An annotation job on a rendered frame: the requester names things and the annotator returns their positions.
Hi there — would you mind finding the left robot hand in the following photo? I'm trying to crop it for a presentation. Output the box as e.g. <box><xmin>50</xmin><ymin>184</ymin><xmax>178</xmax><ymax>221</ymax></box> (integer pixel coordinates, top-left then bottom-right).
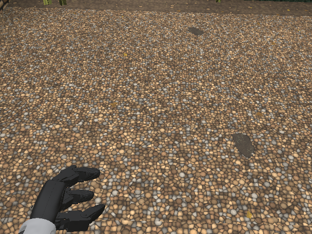
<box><xmin>30</xmin><ymin>165</ymin><xmax>105</xmax><ymax>232</ymax></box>

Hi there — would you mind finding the robot left forearm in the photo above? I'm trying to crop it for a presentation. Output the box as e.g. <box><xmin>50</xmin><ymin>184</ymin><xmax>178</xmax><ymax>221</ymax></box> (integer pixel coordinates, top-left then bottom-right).
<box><xmin>19</xmin><ymin>217</ymin><xmax>57</xmax><ymax>234</ymax></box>

